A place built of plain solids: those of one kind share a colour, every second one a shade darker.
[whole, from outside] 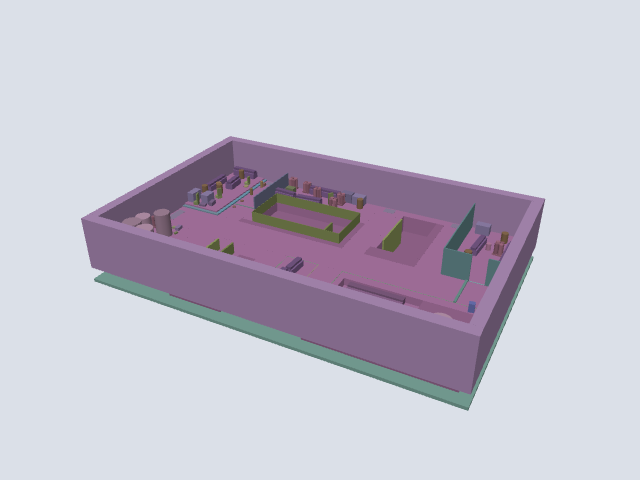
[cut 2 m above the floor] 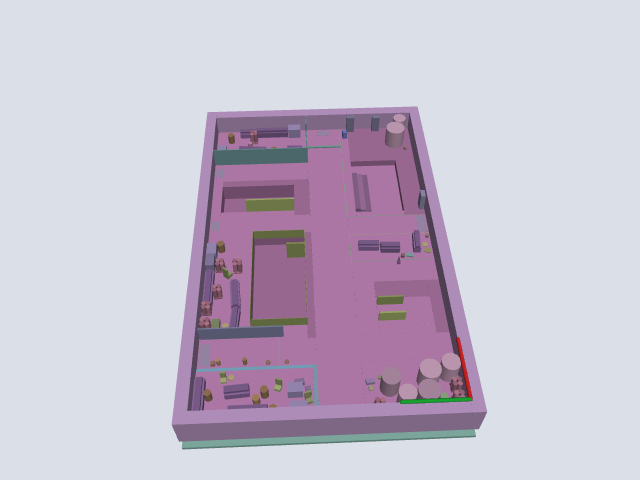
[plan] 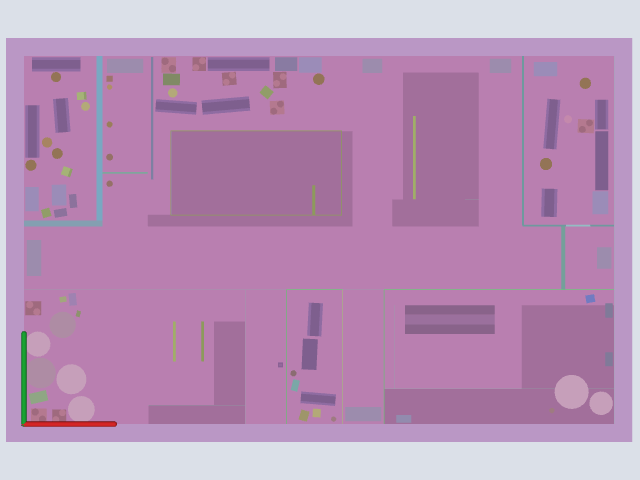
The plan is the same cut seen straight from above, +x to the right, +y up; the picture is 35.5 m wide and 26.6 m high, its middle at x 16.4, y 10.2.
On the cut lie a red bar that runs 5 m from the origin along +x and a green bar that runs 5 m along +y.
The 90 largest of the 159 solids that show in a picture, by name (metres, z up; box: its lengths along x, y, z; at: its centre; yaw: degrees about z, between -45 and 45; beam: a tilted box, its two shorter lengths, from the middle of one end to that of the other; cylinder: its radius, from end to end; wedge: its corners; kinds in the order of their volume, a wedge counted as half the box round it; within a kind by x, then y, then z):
{
 "floor_1": {"box": [4.02, 9.12, 1.24], "at": [2.01, 15.84, -0.38]},
 "floor_2": {"box": [4.5, 7.45, 1.0], "at": [2.25, 3.73, -0.5]},
 "floor_3": {"box": [2.5, 9.45, 1.0], "at": [5.6, 15.68, -0.5]},
 "floor_4": {"box": [2.4, 7.45, 1.0], "at": [5.7, 3.73, -0.5]},
 "floor_5": {"box": [0.8, 4.63, 2.1], "at": [7.3, 3.37, -1.05]},
 "floor_6": {"box": [1.3, 4.63, 2.1], "at": [7.5, 13.91, -1.05]},
 "floor_7": {"box": [2.83, 4.63, 2.1], "at": [9.12, 3.37, -1.05]},
 "floor_8": {"box": [5.35, 1.05, 2.1], "at": [9.57, 0.53, -1.05]},
 "floor_9": {"box": [5.35, 1.77, 2.1], "at": [9.57, 6.57, -1.05]},
 "floor_10": {"box": [1.72, 4.63, 2.1], "at": [11.39, 3.37, -1.05]},
 "floor_11": {"box": [11.35, 0.65, 2.1], "at": [12.53, 11.28, -1.05]},
 "floor_12": {"box": [11.35, 4.17, 2.1], "at": [12.53, 18.32, -1.05]},
 "floor_13": {"box": [9.43, 4.63, 1.16], "at": [12.87, 13.91, -1.52]},
 "floor_14": {"box": [2.3, 7.45, 1.0], "at": [13.4, 3.73, -0.5]},
 "floor_15": {"box": [3.1, 7.45, 1.0], "at": [16.1, 3.73, -0.5]},
 "floor_16": {"box": [32.7, 3.5, 1.0], "at": [16.35, 9.2, -0.5]},
 "floor_17": {"box": [0.62, 4.63, 2.1], "at": [17.89, 13.91, -1.05]},
 "floor_18": {"box": [2.3, 7.45, 1.0], "at": [18.8, 3.73, -0.5]},
 "floor_19": {"box": [2.2, 9.45, 1.0], "at": [19.3, 15.68, -0.5]},
 "floor_20": {"box": [0.6, 4.63, 2.1], "at": [20.25, 4.26, -1.05]},
 "floor_21": {"box": [0.6, 7.03, 2.1], "at": [20.7, 15.96, -1.05]},
 "floor_22": {"box": [3.43, 7.03, 0.4], "at": [22.71, 15.96, -1.9]},
 "floor_23": {"box": [4.8, 1.5, 2.1], "at": [22.8, 11.7, -1.05]},
 "floor_24": {"box": [4.8, 0.92, 2.1], "at": [22.8, 19.94, -1.05]},
 "floor_25": {"box": [7.03, 4.63, 1.4], "at": [24.07, 4.26, -1.4]},
 "floor_26": {"box": [0.77, 7.03, 2.1], "at": [24.82, 15.96, -1.05]},
 "floor_27": {"box": [12.75, 1.95, 2.1], "at": [26.32, 0.97, -1.05]},
 "floor_28": {"box": [12.75, 0.87, 2.1], "at": [26.32, 7.01, -1.05]},
 "floor_29": {"box": [2.4, 9.45, 1.0], "at": [26.4, 15.68, -0.5]},
 "floor_30": {"box": [5.12, 4.63, 2.1], "at": [30.14, 4.26, -1.05]},
 "floor_31": {"box": [5.1, 9.45, 1.0], "at": [30.15, 15.68, -0.5]},
 "wall_1": {"box": [1.0, 20.4, 5.0], "at": [-0.5, 10.2, 1.5]},
 "wall_2": {"box": [34.7, 1.0, 5.0], "at": [16.35, -0.5, 1.5]},
 "wall_3": {"box": [34.7, 1.0, 5.0], "at": [16.35, 20.9, 1.5]},
 "wall_4": {"box": [1.0, 20.4, 5.0], "at": [33.2, 10.2, 1.5]},
 "floor_base_1": {"box": [34.7, 22.4, 0.3], "at": [16.35, 10.2, -2.35]},
 "vat_1": {"cylinder": 0.69, "from": [0.77, 4.43, 0.0], "to": [0.77, 4.43, 2.12]},
 "vat_2": {"cylinder": 0.84, "from": [0.92, 2.83, 0.0], "to": [0.92, 2.83, 2.34]},
 "vat_3": {"cylinder": 0.73, "from": [2.14, 5.5, 0.0], "to": [2.14, 5.5, 2.34]},
 "vat_4": {"cylinder": 0.83, "from": [2.62, 2.48, 0.0], "to": [2.62, 2.48, 2.26]},
 "vat_5": {"cylinder": 0.74, "from": [3.17, 0.81, 0.0], "to": [3.17, 0.81, 1.92]},
 "vat_6": {"cylinder": 0.94, "from": [30.34, 1.78, 0.0], "to": [30.34, 1.78, 2.21]},
 "vat_7": {"cylinder": 0.65, "from": [31.98, 1.15, 0.0], "to": [31.98, 1.15, 1.91]},
 "cask_row_1": {"box": [0.79, 2.92, 0.58], "at": [0.47, 16.21, 0.53]},
 "cask_row_2": {"box": [0.49, 2.92, 0.23], "at": [0.47, 16.21, 0.94]},
 "cask_row_3": {"box": [2.69, 0.79, 0.62], "at": [1.79, 19.93, 0.55]},
 "cask_row_4": {"box": [2.69, 0.49, 0.24], "at": [1.79, 19.93, 0.98]},
 "cask_row_5": {"box": [0.84, 1.88, 0.63], "at": [2.09, 17.1, 0.56], "yaw": 4.3},
 "cask_row_6": {"box": [2.27, 0.7, 0.64], "at": [8.43, 17.57, 0.32], "yaw": -4.2},
 "cask_row_7": {"box": [2.64, 0.8, 0.52], "at": [11.18, 17.65, 0.26], "yaw": 5.0},
 "cask_row_8": {"box": [3.43, 0.77, 0.59], "at": [11.89, 19.95, 0.29]},
 "cask_row_9": {"box": [3.43, 0.48, 0.23], "at": [11.89, 19.95, 0.7]},
 "cask_row_10": {"box": [0.83, 1.71, 0.54], "at": [15.83, 3.87, 0.27], "yaw": -2.6},
 "cask_row_11": {"box": [0.79, 1.84, 0.55], "at": [16.13, 5.79, 0.28], "yaw": -2.9},
 "cask_row_12": {"box": [1.93, 0.65, 0.63], "at": [16.3, 1.4, 0.32], "yaw": -4.7},
 "cask_row_13": {"box": [0.87, 1.56, 0.58], "at": [29.11, 12.26, 0.29], "yaw": -1.4},
 "cask_row_14": {"box": [0.73, 2.76, 0.55], "at": [29.25, 16.62, 0.28], "yaw": -4.7},
 "cask_row_15": {"box": [0.72, 3.27, 0.63], "at": [32.01, 14.59, 0.32]},
 "cask_row_16": {"box": [0.45, 3.27, 0.24], "at": [32.01, 14.59, 0.75]},
 "cask_row_17": {"box": [0.73, 1.65, 0.55], "at": [32.01, 17.15, 0.28]},
 "pallet_load_1": {"box": [0.74, 1.34, 1.0], "at": [0.44, 12.46, 0.74]},
 "pallet_load_2": {"box": [0.81, 1.16, 0.97], "at": [1.94, 12.69, 0.72], "yaw": 0.9},
 "pallet_load_3": {"box": [1.23, 0.77, 1.0], "at": [14.52, 19.95, 0.5]},
 "pallet_load_4": {"box": [1.26, 0.86, 0.93], "at": [15.87, 19.9, 0.47]},
 "pallet_load_5": {"box": [1.31, 0.79, 0.96], "at": [28.9, 19.68, 0.48]},
 "pallet_load_6": {"box": [0.87, 1.28, 1.09], "at": [31.93, 12.26, 0.55]},
 "rail_1": {"box": [0.16, 2.22, 1.1], "at": [8.33, 4.57, 0.55]},
 "rail_2": {"box": [0.16, 2.22, 1.1], "at": [9.9, 4.57, 0.55]},
 "rail_3": {"box": [9.51, 0.04, 1.05], "at": [12.87, 11.58, 0.53]},
 "rail_4": {"box": [9.51, 0.04, 1.05], "at": [12.87, 16.25, 0.53]},
 "rail_5": {"box": [0.16, 1.64, 2.0], "at": [16.05, 12.42, 0.05]},
 "rail_6": {"box": [0.16, 4.62, 2.7], "at": [21.63, 14.76, -0.35]},
 "part_1": {"box": [0.1, 9.35, 2.65], "at": [27.65, 15.72, 1.27]},
 "part_2": {"box": [2.43, 0.1, 2.65], "at": [28.82, 11.0, 1.27]},
 "part_3": {"box": [1.32, 0.1, 2.65], "at": [32.04, 11.0, 1.27]},
 "step_terE_tread_1": {"box": [0.33, 9.12, 1.12], "at": [4.18, 15.84, -0.44]},
 "tread_1": {"box": [4.97, 0.53, 0.18], "at": [23.59, 5.26, -0.61]},
 "tread_2": {"box": [4.97, 0.53, 0.35], "at": [23.59, 5.79, -0.53]},
 "tread_3": {"box": [4.97, 0.53, 0.53], "at": [23.59, 6.32, -0.44]},
 "control_cabinet_1": {"box": [0.83, 0.44, 1.78], "at": [21.04, 0.29, 0.89]},
 "control_cabinet_2": {"box": [0.43, 0.81, 1.87], "at": [32.41, 6.3, 0.94]},
 "control_cabinet_3": {"box": [0.42, 0.78, 1.79], "at": [32.42, 3.59, 0.9]},
 "step_terS_tread_1": {"box": [4.35, 0.33, 1.12], "at": [2.17, 11.12, -0.44]},
 "screenW_1": {"box": [0.12, 6.8, 1.55], "at": [7.1, 16.95, 0.78]},
 "barrel_1": {"cylinder": 0.3, "from": [1.84, 14.99, 0.24], "to": [1.84, 14.99, 1.25]},
 "barrel_2": {"cylinder": 0.32, "from": [16.33, 19.11, 0.0], "to": [16.33, 19.11, 1.0]},
 "barrel_3": {"cylinder": 0.34, "from": [28.93, 14.41, 0.0], "to": [28.93, 14.41, 0.84]},
 "barrel_4": {"cylinder": 0.32, "from": [31.11, 18.89, 0.0], "to": [31.11, 18.89, 0.98]},
 "pump_skid_1": {"box": [0.98, 0.59, 0.61], "at": [0.8, 1.49, 0.3], "yaw": 13.1},
 "sack_pile_1": {"box": [0.94, 0.65, 0.56], "at": [8.17, 19.1, 0.28], "yaw": -0.5}
}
